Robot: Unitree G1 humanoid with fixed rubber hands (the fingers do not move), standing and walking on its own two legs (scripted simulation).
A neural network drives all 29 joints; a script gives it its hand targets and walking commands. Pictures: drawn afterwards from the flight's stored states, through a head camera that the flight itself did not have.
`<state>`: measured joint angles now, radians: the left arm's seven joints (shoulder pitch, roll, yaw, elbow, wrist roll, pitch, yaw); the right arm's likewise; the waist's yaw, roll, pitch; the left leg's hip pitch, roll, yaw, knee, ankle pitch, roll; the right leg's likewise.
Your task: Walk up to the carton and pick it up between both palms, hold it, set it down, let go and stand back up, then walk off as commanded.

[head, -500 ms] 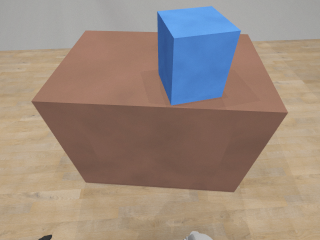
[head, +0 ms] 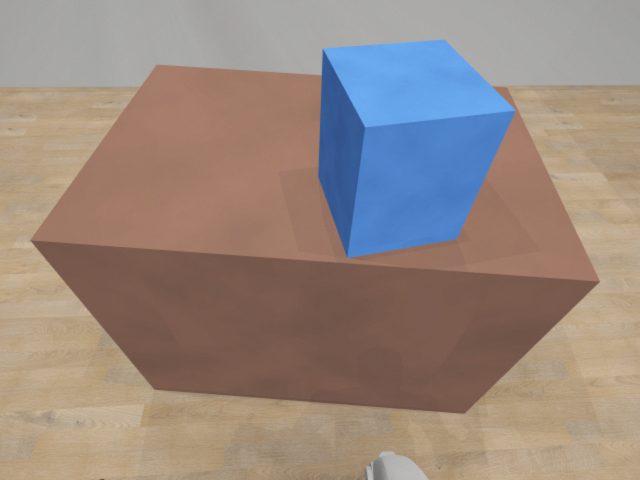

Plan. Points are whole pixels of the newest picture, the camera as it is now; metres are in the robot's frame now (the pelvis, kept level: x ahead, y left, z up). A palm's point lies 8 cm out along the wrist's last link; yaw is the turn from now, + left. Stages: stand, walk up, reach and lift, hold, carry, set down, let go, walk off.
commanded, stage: walk up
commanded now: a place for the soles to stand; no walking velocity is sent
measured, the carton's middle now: (394, 151) +0.60 -0.10 +0.09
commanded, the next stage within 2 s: none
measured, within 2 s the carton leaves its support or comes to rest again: neither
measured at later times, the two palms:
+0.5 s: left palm out of the picture +0.15 +0.27 -0.10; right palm (638, 471) +0.17 -0.39 -0.08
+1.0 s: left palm (158, 434) +0.21 +0.24 -0.11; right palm out of the picture +0.22 -0.42 -0.09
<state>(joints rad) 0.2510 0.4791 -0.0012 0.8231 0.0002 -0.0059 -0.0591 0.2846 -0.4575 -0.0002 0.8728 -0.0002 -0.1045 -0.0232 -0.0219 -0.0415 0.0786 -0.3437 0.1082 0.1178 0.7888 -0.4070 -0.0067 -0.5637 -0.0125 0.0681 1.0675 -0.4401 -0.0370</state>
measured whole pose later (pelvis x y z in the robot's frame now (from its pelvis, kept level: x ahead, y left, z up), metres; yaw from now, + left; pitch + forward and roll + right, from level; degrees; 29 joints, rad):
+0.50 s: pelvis +0.09 -0.06 +0.00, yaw +3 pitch -2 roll +0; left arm 0.24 0.47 0.00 0.82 0.00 0.02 -0.07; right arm 0.29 -0.46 0.00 0.87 0.00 -0.08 -0.03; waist 0.02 -0.03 0.10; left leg -0.35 0.11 0.12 0.78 -0.38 -0.01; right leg -0.42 -0.01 -0.10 0.79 -0.33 -0.06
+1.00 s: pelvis +0.14 -0.09 -0.01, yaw +2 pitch -3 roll +1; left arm 0.23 0.46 0.00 0.82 0.00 0.00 -0.02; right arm 0.26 -0.46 0.00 0.87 0.00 -0.06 -0.04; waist 0.00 -0.04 0.11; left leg -0.37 0.11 0.12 0.88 -0.48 -0.01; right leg -0.44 -0.01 0.01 0.87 -0.38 -0.02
